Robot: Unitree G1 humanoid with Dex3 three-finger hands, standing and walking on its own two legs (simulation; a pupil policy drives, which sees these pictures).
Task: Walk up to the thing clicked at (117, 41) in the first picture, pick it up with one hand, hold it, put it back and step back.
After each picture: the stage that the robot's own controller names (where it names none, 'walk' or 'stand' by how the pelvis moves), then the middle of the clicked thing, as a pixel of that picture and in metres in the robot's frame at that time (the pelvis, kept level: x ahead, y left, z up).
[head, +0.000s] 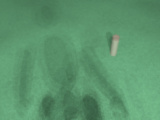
stand; (114, 45) +1.30 -0.27 -0.65
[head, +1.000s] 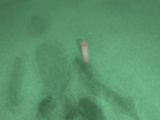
walk; (85, 52) +1.21 +0.12 -0.63
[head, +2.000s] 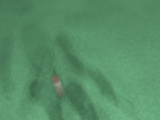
walk; (58, 86) +0.77 +0.34 -0.64
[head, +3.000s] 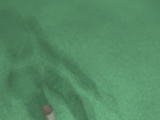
walk; (49, 116) +0.50 +0.25 -0.64
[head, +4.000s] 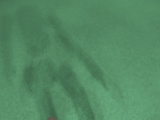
stand; out of the picture +0.41 +0.26 -0.64
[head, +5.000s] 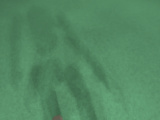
stand; out of the picture +0.44 +0.22 -0.65
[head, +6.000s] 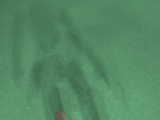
stand; out of the picture +0.45 +0.21 -0.65
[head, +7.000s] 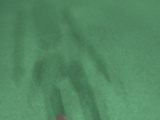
stand; out of the picture +0.43 +0.20 -0.65
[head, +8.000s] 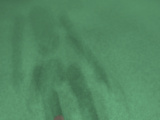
stand; out of the picture +0.44 +0.23 -0.66
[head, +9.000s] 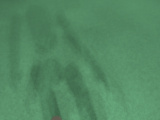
stand; out of the picture +0.43 +0.24 -0.66
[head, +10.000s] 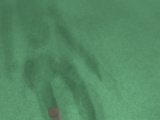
go down; (56, 117) +0.45 +0.25 -0.65
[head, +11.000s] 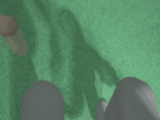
go down; (14, 38) +0.51 +0.28 -0.24
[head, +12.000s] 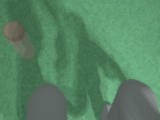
close in; (21, 43) +0.51 +0.26 -0.25
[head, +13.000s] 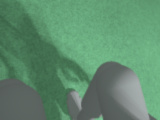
close in; out of the picture +0.50 +0.32 -0.16
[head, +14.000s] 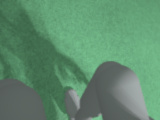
lift; out of the picture +0.47 +0.29 -0.16
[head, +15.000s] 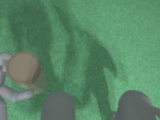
lift; (31, 78) +0.34 +0.20 -0.03
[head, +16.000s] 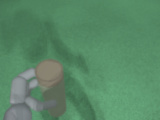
hold; (53, 92) +0.31 +0.13 +0.05
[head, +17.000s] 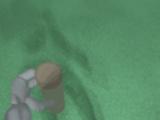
hold; (53, 92) +0.32 +0.14 +0.02
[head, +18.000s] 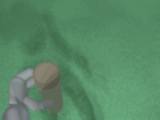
crouch; (51, 92) +0.32 +0.14 +0.02
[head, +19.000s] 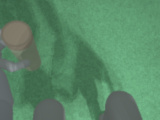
crouch; (26, 51) +0.45 +0.18 -0.06
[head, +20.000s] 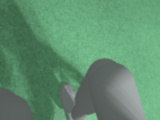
lower; out of the picture +0.48 +0.24 -0.18
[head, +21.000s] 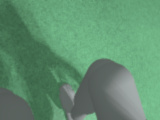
lower; out of the picture +0.49 +0.26 -0.17
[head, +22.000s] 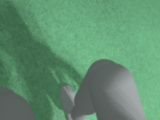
lower; out of the picture +0.48 +0.26 -0.17
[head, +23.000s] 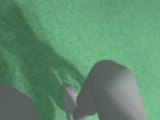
lower; out of the picture +0.47 +0.26 -0.17
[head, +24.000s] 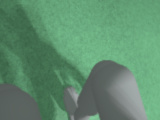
loosen; out of the picture +0.48 +0.22 -0.18
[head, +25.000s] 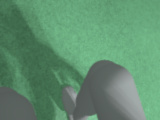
withdraw; out of the picture +0.62 +0.22 -0.25
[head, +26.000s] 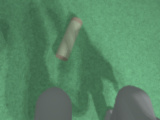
walk; (69, 38) +0.65 +0.09 -0.37
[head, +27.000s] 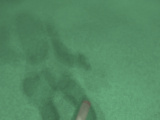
stand; (81, 116) +0.54 +0.06 -0.68
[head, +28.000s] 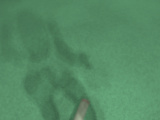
stand; (80, 114) +0.55 +0.07 -0.69
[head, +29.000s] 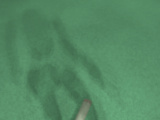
stand; (82, 114) +0.57 +0.07 -0.72
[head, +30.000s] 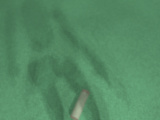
walk; (80, 104) +0.60 +0.10 -0.74
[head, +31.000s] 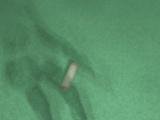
walk; (69, 75) +0.78 +0.14 -0.73
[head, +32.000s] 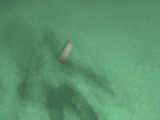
walk; (65, 52) +1.10 +0.31 -0.72
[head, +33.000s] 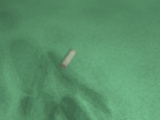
stand; (68, 58) +1.23 +0.25 -0.73
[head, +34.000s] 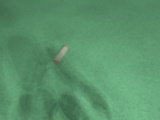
stand; (61, 54) +1.27 +0.33 -0.75
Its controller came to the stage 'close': yes
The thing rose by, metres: 0.67
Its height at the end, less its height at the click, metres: -0.09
